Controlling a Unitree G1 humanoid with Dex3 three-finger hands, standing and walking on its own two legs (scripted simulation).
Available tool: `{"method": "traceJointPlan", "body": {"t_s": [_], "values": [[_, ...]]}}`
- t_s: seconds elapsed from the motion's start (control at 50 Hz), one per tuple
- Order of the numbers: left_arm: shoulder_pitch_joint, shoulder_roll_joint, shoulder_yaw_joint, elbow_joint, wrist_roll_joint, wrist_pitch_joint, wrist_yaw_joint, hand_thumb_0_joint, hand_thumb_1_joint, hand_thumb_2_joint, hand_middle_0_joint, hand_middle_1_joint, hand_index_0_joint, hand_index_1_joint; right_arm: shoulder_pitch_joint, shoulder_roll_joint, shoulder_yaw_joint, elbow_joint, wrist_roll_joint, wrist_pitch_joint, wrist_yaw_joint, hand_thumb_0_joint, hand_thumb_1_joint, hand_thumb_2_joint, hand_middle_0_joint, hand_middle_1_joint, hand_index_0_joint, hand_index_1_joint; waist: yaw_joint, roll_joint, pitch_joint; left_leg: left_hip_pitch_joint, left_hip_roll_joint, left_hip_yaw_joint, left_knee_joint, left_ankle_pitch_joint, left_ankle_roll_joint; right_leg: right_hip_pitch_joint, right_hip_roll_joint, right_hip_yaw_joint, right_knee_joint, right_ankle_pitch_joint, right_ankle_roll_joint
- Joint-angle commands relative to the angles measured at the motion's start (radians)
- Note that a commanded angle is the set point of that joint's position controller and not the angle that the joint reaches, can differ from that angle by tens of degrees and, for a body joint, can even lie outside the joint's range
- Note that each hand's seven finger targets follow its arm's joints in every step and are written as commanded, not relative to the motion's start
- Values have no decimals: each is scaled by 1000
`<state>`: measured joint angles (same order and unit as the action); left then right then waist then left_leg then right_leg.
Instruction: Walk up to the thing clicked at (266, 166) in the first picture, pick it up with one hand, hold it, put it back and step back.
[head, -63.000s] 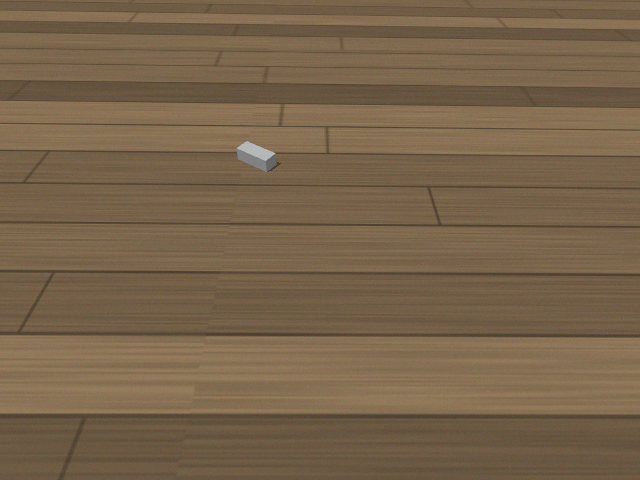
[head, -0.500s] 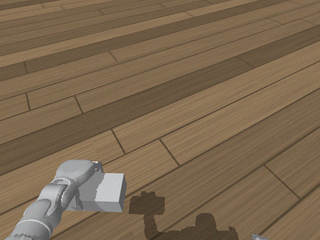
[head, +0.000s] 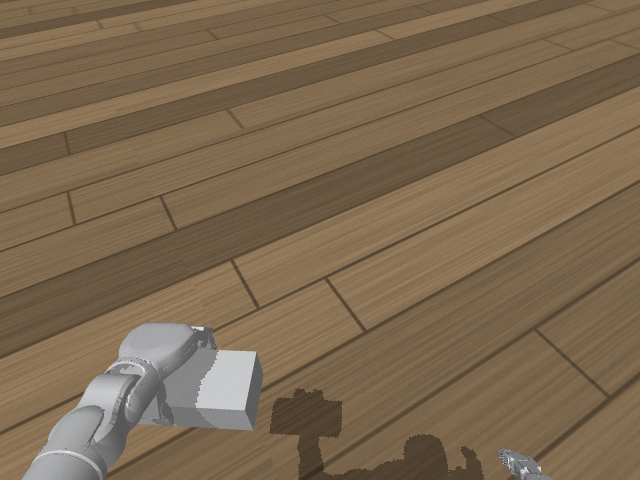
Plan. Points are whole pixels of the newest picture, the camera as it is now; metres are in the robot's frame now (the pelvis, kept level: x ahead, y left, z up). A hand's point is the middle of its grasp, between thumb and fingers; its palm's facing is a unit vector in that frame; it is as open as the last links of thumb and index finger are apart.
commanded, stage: hold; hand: left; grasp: from above
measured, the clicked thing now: (187, 387) +0.30 +0.19 -0.08
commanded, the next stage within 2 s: crouch in 0.92 s
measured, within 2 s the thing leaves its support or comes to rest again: neither
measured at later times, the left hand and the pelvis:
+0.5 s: hand (172, 371) +0.30 +0.20 -0.02, palm faces -0.45 +0.00 -0.89, open 11.0 cm; pelvis +0.01 -0.01 +0.01, yaw +0 degrees
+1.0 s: hand (163, 356) +0.32 +0.21 -0.02, palm faces -0.45 +0.00 -0.89, open 11.0 cm; pelvis +0.03 +0.00 +0.01, yaw +0 degrees
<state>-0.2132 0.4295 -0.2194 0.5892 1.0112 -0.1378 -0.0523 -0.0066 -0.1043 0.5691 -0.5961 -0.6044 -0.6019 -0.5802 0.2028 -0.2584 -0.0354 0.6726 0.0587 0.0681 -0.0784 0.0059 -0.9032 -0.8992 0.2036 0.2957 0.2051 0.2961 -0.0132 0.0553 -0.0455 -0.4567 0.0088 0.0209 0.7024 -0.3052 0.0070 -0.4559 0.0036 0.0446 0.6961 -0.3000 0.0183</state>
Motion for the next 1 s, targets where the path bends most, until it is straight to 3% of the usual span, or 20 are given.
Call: {"method": "traceJointPlan", "body": {"t_s": [0.0,0.42,0.48,0.52,0.62,0.66,0.76,0.78,0.84,0.96,0.98], "values": [[-326,201,123,-215,-16,-14,41,0,715,928,-988,-863,-1017,-834,-98,-130,-39,-150,4,-52,-9,0,-902,-901,199,300,199,300,-1,-27,-217,140,-21,-21,-136,29,2,33,38,-25,-135,16,-32],[-341,221,133,-271,-24,12,22,0,673,937,-965,-868,-993,-841,-118,-115,-25,-143,7,-51,-23,0,-906,-904,199,300,199,300,6,-38,-230,202,-39,8,-165,113,14,115,29,-7,-190,94,-22],[-305,188,110,-247,-31,8,11,0,666,915,-952,-866,-983,-835,-117,-116,-25,-146,7,-49,-24,0,-905,-903,199,300,199,300,1,-50,-208,213,-31,1,-181,113,11,114,36,-14,-193,89,-27],[-272,207,132,-222,-29,6,11,0,641,892,-931,-850,-963,-818,-120,-114,-23,-149,9,-46,-25,0,-902,-902,199,300,199,300,14,-45,-187,195,-32,-1,-188,110,10,121,35,-17,-199,84,-28],[-328,200,113,-256,-28,-11,11,0,639,913,-933,-863,-965,-831,-114,-111,-23,-144,7,-42,-27,0,-908,-903,199,300,199,300,0,-41,-225,228,-32,1,-176,165,11,133,34,-15,-194,138,-26],[-325,228,144,-249,-21,-18,24,0,647,900,-950,-842,-979,-813,-109,-114,-28,-137,7,-43,-28,0,-909,-904,199,300,199,300,12,-28,-247,239,-37,3,-174,185,9,149,31,-13,-192,158,-26],[-320,226,153,-236,-16,-20,49,0,691,939,-990,-845,-1014,-821,-104,-117,-32,-132,6,-38,-26,0,-903,-902,199,300,199,300,9,-24,-247,244,-35,2,-174,212,7,150,33,-17,-191,184,-27],[-341,214,135,-235,-11,-19,50,0,684,927,-978,-855,-1007,-827,-103,-113,-30,-127,5,-37,-25,0,-906,-902,199,300,199,300,1,-31,-252,250,-32,-1,-170,229,8,152,34,-19,-186,201,-26],[-346,224,140,-230,-2,-14,55,0,662,931,-959,-846,-985,-821,-85,-119,-36,-119,7,-33,-22,0,-901,-901,199,300,199,300,9,-10,-257,258,-27,-4,-179,251,3,158,37,-23,-184,213,-31],[-291,186,99,-180,-26,-7,26,0,652,926,-954,-836,-978,-813,-88,-120,-40,-130,12,-24,-18,0,-902,-902,199,300,199,300,9,-49,-230,258,-24,-10,-190,282,6,173,37,-30,-195,242,-30],[-266,200,118,-172,-28,-6,22,0,645,912,-948,-828,-973,-804,-92,-119,-41,-134,14,-23,-18,0,-899,-901,199,300,199,300,19,-53,-225,252,-28,-6,-190,278,7,187,35,-30,-201,242,-28]]}}
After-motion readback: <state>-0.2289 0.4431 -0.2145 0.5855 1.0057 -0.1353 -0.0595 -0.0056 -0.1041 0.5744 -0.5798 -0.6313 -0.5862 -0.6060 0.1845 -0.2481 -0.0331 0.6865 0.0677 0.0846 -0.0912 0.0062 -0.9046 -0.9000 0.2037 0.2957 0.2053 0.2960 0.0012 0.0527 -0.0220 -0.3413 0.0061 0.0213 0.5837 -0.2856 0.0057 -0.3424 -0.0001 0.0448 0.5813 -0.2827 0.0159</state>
